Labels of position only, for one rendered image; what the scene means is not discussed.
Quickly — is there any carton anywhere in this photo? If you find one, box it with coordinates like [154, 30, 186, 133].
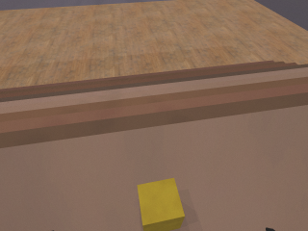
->
[137, 178, 185, 231]

